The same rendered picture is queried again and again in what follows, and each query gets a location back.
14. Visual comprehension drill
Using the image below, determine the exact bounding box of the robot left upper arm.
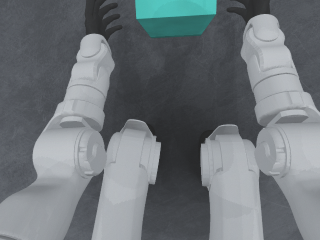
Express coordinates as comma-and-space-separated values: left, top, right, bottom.
0, 127, 107, 240

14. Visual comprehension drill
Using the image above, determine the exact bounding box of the robot right upper arm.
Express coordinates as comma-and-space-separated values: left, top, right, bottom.
254, 122, 320, 240

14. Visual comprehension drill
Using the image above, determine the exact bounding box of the robot left hand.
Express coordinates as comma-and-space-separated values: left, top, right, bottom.
84, 0, 123, 43

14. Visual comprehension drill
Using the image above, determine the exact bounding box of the robot left foot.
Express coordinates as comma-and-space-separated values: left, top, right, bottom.
146, 123, 156, 136

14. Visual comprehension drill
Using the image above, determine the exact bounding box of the left robot forearm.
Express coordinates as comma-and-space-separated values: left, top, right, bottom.
32, 33, 115, 167

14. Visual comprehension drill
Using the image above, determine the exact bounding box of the right robot forearm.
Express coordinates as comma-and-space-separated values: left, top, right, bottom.
240, 14, 320, 127

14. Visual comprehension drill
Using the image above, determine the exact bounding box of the carton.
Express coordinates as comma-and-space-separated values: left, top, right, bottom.
135, 0, 217, 38

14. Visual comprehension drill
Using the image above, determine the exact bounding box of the robot right hand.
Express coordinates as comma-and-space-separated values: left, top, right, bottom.
226, 0, 271, 25

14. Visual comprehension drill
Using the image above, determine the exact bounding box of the right robot thigh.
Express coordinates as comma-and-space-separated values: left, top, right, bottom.
200, 134, 264, 240

